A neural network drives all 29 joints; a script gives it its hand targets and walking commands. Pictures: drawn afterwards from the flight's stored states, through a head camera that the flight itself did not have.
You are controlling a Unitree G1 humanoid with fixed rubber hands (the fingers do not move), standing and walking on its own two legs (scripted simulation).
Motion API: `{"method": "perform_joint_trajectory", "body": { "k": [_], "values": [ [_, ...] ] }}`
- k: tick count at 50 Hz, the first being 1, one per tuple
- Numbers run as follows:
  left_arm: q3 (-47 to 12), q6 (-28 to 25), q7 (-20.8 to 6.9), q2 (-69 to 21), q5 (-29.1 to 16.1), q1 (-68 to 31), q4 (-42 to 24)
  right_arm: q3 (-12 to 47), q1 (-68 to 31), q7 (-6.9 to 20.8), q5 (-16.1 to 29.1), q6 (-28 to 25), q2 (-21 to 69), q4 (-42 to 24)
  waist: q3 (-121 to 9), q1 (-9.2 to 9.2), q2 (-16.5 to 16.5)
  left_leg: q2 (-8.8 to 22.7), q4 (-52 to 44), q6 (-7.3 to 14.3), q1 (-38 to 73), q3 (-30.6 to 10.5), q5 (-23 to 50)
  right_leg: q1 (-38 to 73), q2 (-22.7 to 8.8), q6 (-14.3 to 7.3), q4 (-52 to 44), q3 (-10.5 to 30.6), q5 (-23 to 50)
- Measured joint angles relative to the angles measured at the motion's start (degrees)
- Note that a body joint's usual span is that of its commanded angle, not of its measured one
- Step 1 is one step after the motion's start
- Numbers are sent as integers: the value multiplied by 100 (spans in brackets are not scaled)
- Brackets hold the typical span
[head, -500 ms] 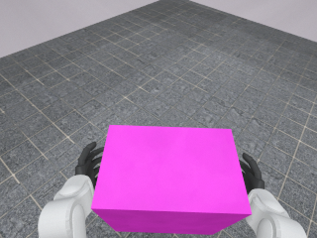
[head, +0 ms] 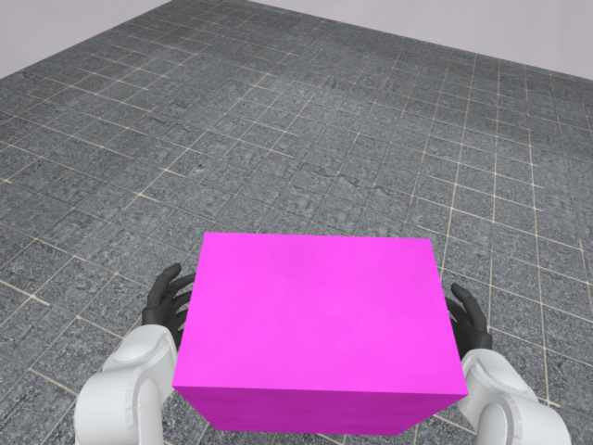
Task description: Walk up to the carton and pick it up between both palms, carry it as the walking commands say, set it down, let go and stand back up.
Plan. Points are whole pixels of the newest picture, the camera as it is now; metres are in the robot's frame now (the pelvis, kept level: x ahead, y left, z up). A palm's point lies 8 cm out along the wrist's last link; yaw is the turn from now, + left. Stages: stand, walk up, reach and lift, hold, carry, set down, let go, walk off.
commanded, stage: carry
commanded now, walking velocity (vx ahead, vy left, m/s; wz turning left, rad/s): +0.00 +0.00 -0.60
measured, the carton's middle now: (311, 345) +0.24 +0.00 +0.02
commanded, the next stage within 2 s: none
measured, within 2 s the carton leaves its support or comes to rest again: neither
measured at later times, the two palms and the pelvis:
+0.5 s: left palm (255, 356) +0.21 +0.07 +0.07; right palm out of the picture +0.10 -0.26 +0.08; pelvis -0.06 -0.03 +0.00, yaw -17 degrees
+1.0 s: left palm (340, 405) +0.16 -0.03 +0.07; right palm out of the picture -0.03 -0.31 +0.07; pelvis -0.12 -0.04 -0.01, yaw -33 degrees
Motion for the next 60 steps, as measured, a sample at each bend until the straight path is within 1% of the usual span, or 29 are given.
{"method": "perform_joint_trajectory", "body": {
  "k": [1,2,4,6,9,11,13,15,17,20,22,24,26,28,31,34,36,37,40,41,43,45,46,47,50,53,56,58,60],
  "values": [
    [-11,-31,-1,3,6,-45,27,-22,-45,4,1,-13,-11,3,43,7,38,79,68,-43,-12,27,-18,11,35,-53,-113,-29,498],
    [-40,-55,1,6,24,-76,68,-60,-77,11,5,-16,-18,22,64,2,74,105,147,-97,-43,-10,-77,-39,86,-139,-63,-19,623],
    [-96,-82,9,12,63,-87,164,-134,-115,17,23,18,-22,82,57,-16,98,-61,571,-173,-175,-292,-895,-158,155,-278,51,75,531],
    [-128,-87,14,10,99,-69,255,-178,-143,16,22,77,-27,151,69,-79,124,-278,976,-167,-279,-519,-1213,-206,214,-329,16,174,534],
    [-125,-109,13,3,82,-21,247,-169,-124,9,24,95,-25,129,138,-148,124,-495,995,-110,-248,-659,-1137,-256,333,-343,-124,331,726],
    [-140,-130,9,-4,82,27,179,-166,-94,7,54,78,-21,78,155,-187,94,-619,511,-31,-72,-682,-912,-316,411,-342,-193,435,849],
    [-118,-119,6,-4,78,67,86,-127,-66,5,77,48,-12,55,163,-223,-56,-699,-68,126,116,-578,-154,-403,419,-314,-143,577,905],
    [-79,-92,-4,-9,77,132,47,-72,-45,3,58,51,-7,83,102,-230,-155,-665,-127,208,98,-445,38,-580,404,-192,202,607,383],
    [-47,-47,-7,-15,89,178,18,-22,-21,11,28,59,-4,129,50,-183,-127,-517,-145,196,111,-323,-5,-728,321,-85,818,355,-207],
    [-24,28,-5,-9,66,134,-52,9,21,18,11,44,5,66,40,-109,-57,-307,-132,112,116,-194,-20,-541,128,-30,913,104,-464],
    [-27,27,-3,-4,45,94,-87,12,27,24,3,31,6,-6,5,-55,11,-169,-11,40,43,-121,-61,-184,42,-35,285,29,-239],
    [-33,0,2,-2,43,30,-46,-11,-21,30,-1,7,-9,11,25,12,107,9,205,-54,-43,-92,-136,-94,137,-161,-65,29,558],
    [-90,-18,11,8,82,-50,92,-103,-92,32,5,43,-20,75,64,19,116,-98,630,-154,-188,-366,-880,-213,211,-318,65,110,569],
    [-128,-43,17,9,113,-59,221,-167,-145,30,1,111,-28,145,80,-36,109,-314,1144,-160,-343,-616,-1237,-267,247,-379,36,215,567],
    [-146,-85,16,-1,98,7,185,-174,-132,23,19,142,-27,85,132,-154,104,-504,1218,-123,-356,-721,-1105,-332,325,-394,-87,355,728],
    [-161,-98,14,-4,100,29,89,-173,-116,20,60,118,-25,12,165,-224,54,-661,442,-60,-38,-678,-904,-427,416,-386,-141,503,875],
    [-108,-93,6,0,98,40,36,-116,-128,15,64,77,-21,44,168,-272,-76,-746,-163,93,162,-576,-182,-503,425,-349,-111,636,933],
    [-74,-84,-4,-2,91,73,28,-72,-116,12,40,71,-18,69,132,-286,-130,-746,-215,150,155,-512,-1,-583,418,-268,6,685,716],
    [8,-9,-14,-14,87,172,5,39,-48,12,-18,74,-9,168,15,-214,-73,-521,-229,157,156,-338,-12,-877,308,-51,1057,324,-290],
    [23,31,-16,-15,83,172,-18,61,-16,13,-28,70,-4,163,-1,-182,-55,-446,-236,129,172,-289,-28,-890,234,-17,1314,224,-402],
    [47,52,-21,-13,43,153,-29,85,12,8,-60,85,4,90,-27,-121,12,-290,-185,59,168,-219,-59,-687,109,-22,1221,107,-511],
    [56,39,-25,-10,-2,118,-59,96,6,6,-88,108,2,-15,-73,-66,79,-135,6,-22,80,-163,-149,-277,23,-29,498,21,-284],
    [51,35,-25,-4,-10,74,-81,85,-21,6,-84,108,-4,-58,-87,-34,104,-54,185,-70,-5,-140,-231,-98,17,-48,74,14,165],
    [25,-2,-23,0,-4,19,-38,44,-80,7,-77,105,-19,-56,-62,1,200,57,406,-126,-107,-206,-322,-125,127,-122,29,-3,489],
    [-25,-28,-7,11,57,-89,183,-69,-204,1,-61,154,-37,106,21,-35,195,-171,1471,-269,-490,-610,-1321,-266,250,-337,220,99,414],
    [-50,-46,-2,4,76,-53,257,-101,-213,-9,-57,203,-40,148,109,-148,143,-382,1905,-243,-648,-662,-1222,-275,309,-377,132,217,479],
    [-77,-63,-5,-4,73,36,158,-97,-157,-12,-24,205,-30,64,151,-217,68,-592,1432,-142,-488,-658,-993,-352,372,-368,70,379,619],
    [-73,-77,-10,-9,73,75,90,-78,-157,-12,-10,201,-31,29,160,-236,25,-717,775,-44,-209,-641,-863,-408,437,-346,34,505,708],
    [-17,-40,-13,-2,79,66,61,-18,-161,-9,-22,158,-27,100,144,-253,-127,-803,28,162,77,-506,-267,-474,448,-301,60,661,764]
  ]
}}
